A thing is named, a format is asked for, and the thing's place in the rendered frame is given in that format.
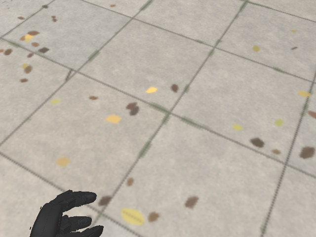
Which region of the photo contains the left robot hand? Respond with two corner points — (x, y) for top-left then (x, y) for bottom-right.
(30, 190), (104, 237)

